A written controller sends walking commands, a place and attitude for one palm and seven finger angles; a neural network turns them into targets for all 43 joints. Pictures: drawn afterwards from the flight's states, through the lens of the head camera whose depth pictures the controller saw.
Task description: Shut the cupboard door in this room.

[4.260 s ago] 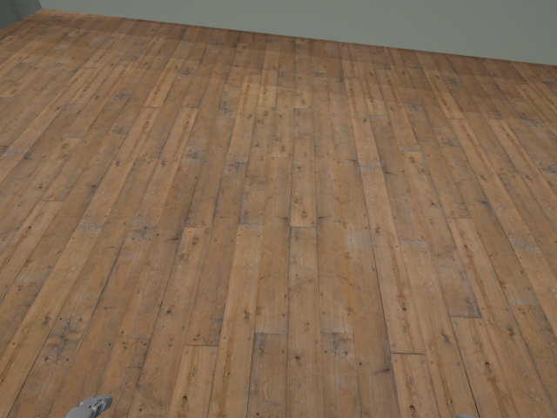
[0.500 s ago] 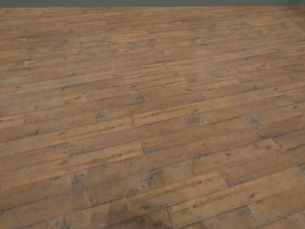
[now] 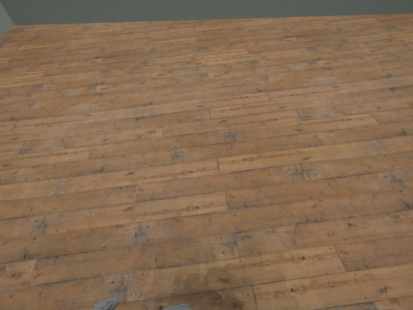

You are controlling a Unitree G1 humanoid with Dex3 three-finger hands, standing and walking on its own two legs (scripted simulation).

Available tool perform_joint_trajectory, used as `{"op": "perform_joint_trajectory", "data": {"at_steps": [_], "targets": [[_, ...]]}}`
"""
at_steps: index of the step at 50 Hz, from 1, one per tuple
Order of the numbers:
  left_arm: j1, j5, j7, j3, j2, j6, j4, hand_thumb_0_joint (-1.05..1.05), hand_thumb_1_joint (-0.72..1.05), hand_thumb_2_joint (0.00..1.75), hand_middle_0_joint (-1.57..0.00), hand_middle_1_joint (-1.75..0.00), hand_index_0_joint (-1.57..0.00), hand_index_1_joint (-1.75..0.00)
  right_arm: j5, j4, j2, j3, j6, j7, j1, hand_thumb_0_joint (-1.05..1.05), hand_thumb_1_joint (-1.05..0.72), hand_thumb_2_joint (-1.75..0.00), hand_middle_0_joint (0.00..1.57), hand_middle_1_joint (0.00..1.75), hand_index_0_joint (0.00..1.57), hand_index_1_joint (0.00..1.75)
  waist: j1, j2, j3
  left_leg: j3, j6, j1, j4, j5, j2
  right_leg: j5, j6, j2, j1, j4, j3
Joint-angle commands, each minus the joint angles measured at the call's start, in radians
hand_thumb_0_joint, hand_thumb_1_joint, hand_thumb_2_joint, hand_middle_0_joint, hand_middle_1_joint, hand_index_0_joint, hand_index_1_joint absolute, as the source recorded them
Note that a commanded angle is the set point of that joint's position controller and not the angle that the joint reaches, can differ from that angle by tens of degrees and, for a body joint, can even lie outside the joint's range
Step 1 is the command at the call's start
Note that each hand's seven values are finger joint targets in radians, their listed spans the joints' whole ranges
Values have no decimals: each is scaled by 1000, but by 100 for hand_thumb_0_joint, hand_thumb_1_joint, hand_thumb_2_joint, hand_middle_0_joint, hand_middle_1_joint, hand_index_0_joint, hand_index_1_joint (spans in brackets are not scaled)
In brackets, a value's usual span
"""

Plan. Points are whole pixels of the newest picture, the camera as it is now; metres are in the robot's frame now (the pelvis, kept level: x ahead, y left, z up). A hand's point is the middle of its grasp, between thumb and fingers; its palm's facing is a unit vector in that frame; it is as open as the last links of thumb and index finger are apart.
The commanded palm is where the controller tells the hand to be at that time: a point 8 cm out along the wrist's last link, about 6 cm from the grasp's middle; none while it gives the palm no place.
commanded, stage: turn or walk to find it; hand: left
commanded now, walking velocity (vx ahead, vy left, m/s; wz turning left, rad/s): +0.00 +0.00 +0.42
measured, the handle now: out of the picture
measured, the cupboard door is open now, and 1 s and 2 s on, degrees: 98 98 98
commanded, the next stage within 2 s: none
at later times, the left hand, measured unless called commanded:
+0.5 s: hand out of the picture -0.05 +0.26 -0.18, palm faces +0.27 -0.93 -0.24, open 7.4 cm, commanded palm none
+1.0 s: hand out of the picture -0.06 +0.21 -0.14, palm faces +0.43 -0.87 -0.26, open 7.4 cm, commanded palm none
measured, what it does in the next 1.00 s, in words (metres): steps on the spot, turning left: left foot, then right foot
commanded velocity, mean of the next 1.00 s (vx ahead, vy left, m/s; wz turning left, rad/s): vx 0.00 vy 0.00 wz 0.42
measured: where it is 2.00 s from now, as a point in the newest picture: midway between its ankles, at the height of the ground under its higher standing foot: outside the picture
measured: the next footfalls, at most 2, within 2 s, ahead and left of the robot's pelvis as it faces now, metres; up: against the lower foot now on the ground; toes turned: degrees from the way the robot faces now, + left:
left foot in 0.38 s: -0.01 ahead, +0.15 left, +0.00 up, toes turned +16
right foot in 0.82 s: +0.03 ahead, -0.09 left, +0.00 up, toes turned +16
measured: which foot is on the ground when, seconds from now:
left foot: up 0.00-0.36, down 0.38-0.82, up 0.84-1.00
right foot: down 0.00-0.38, up 0.40-0.80, down 0.82-1.00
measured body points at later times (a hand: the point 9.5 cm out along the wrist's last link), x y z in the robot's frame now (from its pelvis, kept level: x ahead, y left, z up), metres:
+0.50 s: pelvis -0.03 +0.04 +0.00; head -0.01 +0.07 +0.45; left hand -0.07 +0.31 -0.16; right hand +0.11 -0.18 -0.13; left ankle -0.05 +0.14 -0.73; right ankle -0.02 -0.10 -0.67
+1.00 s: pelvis -0.05 +0.00 +0.01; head -0.02 -0.01 +0.46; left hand -0.08 +0.25 -0.12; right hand +0.09 -0.22 -0.15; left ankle -0.12 +0.13 -0.65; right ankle -0.01 -0.10 -0.73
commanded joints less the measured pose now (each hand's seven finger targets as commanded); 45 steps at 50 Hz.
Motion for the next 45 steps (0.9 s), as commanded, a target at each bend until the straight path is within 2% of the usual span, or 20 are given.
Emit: {"op": "perform_joint_trajectory", "data": {"at_steps": [1, 4, 12, 16, 17, 18, 19, 20, 21, 23, 25, 32, 36, 38, 39, 40, 41, 42, 43, 45], "targets": [[-27, 4, 15, 47, 189, -22, -69, 0, 90, 90, -20, -30, -20, -30, -5, -54, -94, -33, -5, 6, 3, 0, -90, -90, 20, 30, 20, 30, -8, -183, 7, -5, -22, -145, 424, 25, 59, 87, -96, -272, -9, -323, 203], [-6, 6, 19, 43, 169, -28, -61, 0, 90, 90, -20, -30, -20, -30, -4, -34, -81, -27, -2, 9, 31, 0, -90, -90, 20, 30, 20, 30, -2, -224, -11, 34, -48, -138, 414, 71, 79, 165, -87, -250, 37, -304, 106], [124, 19, 16, 63, 229, -20, 13, 0, 90, 90, -20, -30, -20, -30, 10, -56, -52, 0, -17, 3, -89, 0, -90, -90, 20, 30, 20, 30, 76, -256, -47, 124, -51, -33, 37, -73, 89, 436, -129, -316, 157, -210, 71], [91, 12, 13, 70, 243, -9, 22, 0, 90, 90, -20, -30, -20, -30, 11, -36, -58, 4, -32, -4, 0, 0, -90, -90, 20, 30, 20, 30, 26, -246, -99, 170, -30, 144, -236, 82, 74, 436, -67, -299, 110, -93, -4], [83, 4, 10, 67, 225, -3, 22, 0, 90, 90, -20, -30, -20, -30, 10, -27, -82, 0, -40, -1, 37, 0, -90, -90, 20, 30, 20, 30, 4, -169, -117, 145, -17, 256, -370, 208, 94, 361, -18, -270, 41, 0, -45], [106, -5, 6, 63, 172, 6, -2, 0, 90, 90, -20, -30, -20, -30, 2, -31, -174, -19, -52, -4, 62, 0, -90, -90, 20, 30, 20, 30, -8, 79, -138, -106, 58, 383, -446, 389, 285, 77, 53, -167, -161, 181, -100], [64, -1, 2, 42, 118, 11, -41, 0, 90, 90, -20, -30, -20, -30, 0, -30, -250, -35, -48, -10, 106, 0, -90, -90, 20, 30, 20, 30, -31, 259, -115, -297, 178, 385, -472, 671, 469, -335, 94, -81, -310, 362, -75], [2, 7, 10, 40, 133, 23, -42, 0, 90, 90, -20, -30, -20, -30, -2, -7, -238, -36, -51, -23, 131, 0, -90, -90, 20, 30, 20, 30, -59, 195, -124, -287, 206, 339, -472, 631, 461, -317, 84, -82, -303, 477, 19], [-27, 3, 8, 46, 130, 25, -32, 0, 90, 90, -20, -30, -20, -30, -3, -10, -220, -30, -50, -32, 96, 0, -90, -90, 20, 30, 20, 30, -43, 184, -92, -252, 197, 305, -466, 594, 411, -256, 81, -79, -327, 532, 53], [0, 2, -4, 49, 137, 19, -1, 0, 90, 90, -20, -30, -20, -30, -2, -39, -162, -9, -56, -36, -1, 0, -90, -90, 20, 30, 20, 30, 1, 115, -54, -152, 173, 252, -463, 571, 334, -138, 86, -83, -299, 547, 63], [35, 1, -7, 47, 137, 21, 19, 0, 90, 90, -20, -30, -20, -30, 1, -47, -160, -6, -60, -35, -22, 0, -90, -90, 20, 30, 20, 30, 13, 92, -64, -107, 162, 255, -465, 578, 294, -100, 93, -69, -264, 520, 52], [-11, -1, -1, 42, 122, 21, -17, 0, 90, 90, -20, -30, -20, -30, -4, -51, -168, -19, -49, -30, 18, 0, -90, -90, 20, 30, 20, 30, -15, 73, -69, -204, 195, 273, -472, 473, 304, -141, 95, -35, -216, 321, 55], [15, -6, 3, 40, 108, 10, -29, 0, 90, 90, -20, -30, -20, -30, -8, -63, -171, -27, -42, -25, -1, 0, -90, -90, 20, 30, 20, 30, -4, 95, -86, -246, 184, 216, -438, 499, 277, -115, 78, 5, -92, 139, 41], [79, -9, 7, 41, 117, 0, -17, 0, 90, 90, -20, -30, -20, -30, -3, -72, -164, -29, -39, -22, -20, 0, -90, -90, 20, 30, 20, 30, 28, 89, -118, -234, 154, 175, -379, 499, 242, -2, 74, 12, 26, -43, 32], [113, -6, 11, 44, 135, -9, -10, 0, 90, 90, -20, -30, -20, -30, 3, -76, -146, -27, -40, -19, -25, 0, -90, -90, 20, 30, 20, 30, 49, 31, -132, -216, 115, 112, -320, 433, 204, 96, 70, -12, 131, -192, 46], [126, 6, 17, 56, 200, -20, -11, 0, 90, 90, -20, -30, -20, -30, 13, -85, -94, -22, -41, -13, -6, 0, -90, -90, 20, 30, 20, 30, 50, -143, -143, -118, 48, -49, -181, 235, 110, 94, 20, -179, 263, -283, 205], [125, 16, 19, 69, 274, -23, -20, 0, 90, 90, -20, -30, -20, -30, 10, -116, -48, -12, -42, -8, -23, 0, -90, -90, 20, 30, 20, 30, 62, -355, -100, 27, -12, -188, 27, -118, -18, 202, -95, -401, 248, -318, 409], [111, 6, 23, 75, 261, -22, -31, 0, 90, 90, -20, -30, -20, -30, -3, -113, -107, -28, -22, -11, -34, 0, -90, -90, 20, 30, 20, 30, 69, -343, -100, -19, -9, -149, 211, -157, 28, 172, -147, -441, 117, -334, 399], [53, 6, 23, 69, 239, -18, -42, 0, 90, 90, -20, -30, -20, -30, -2, -96, -100, -34, -10, -8, -54, 0, -90, -90, 20, 30, 20, 30, 45, -272, -33, -29, -9, -143, 334, -114, 39, 109, -145, -384, 26, -343, 360], [-35, 7, 18, 49, 187, -21, -57, 0, 90, 90, -20, -30, -20, -30, -4, -55, -86, -30, -6, 4, 0, 0, -90, -90, 20, 30, 20, 30, -6, -188, 12, 4, -25, -155, 427, 9, 69, 141, -104, -287, 6, -303, 175]]}}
